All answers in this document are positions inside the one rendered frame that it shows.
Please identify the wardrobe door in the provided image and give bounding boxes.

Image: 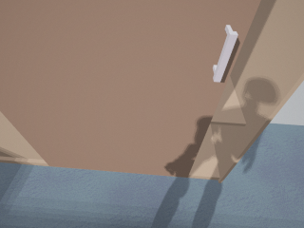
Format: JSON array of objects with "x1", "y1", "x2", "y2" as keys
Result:
[
  {"x1": 0, "y1": 111, "x2": 43, "y2": 160},
  {"x1": 0, "y1": 0, "x2": 261, "y2": 178}
]

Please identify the handle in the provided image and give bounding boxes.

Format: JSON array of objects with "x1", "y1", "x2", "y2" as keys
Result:
[{"x1": 213, "y1": 25, "x2": 238, "y2": 83}]

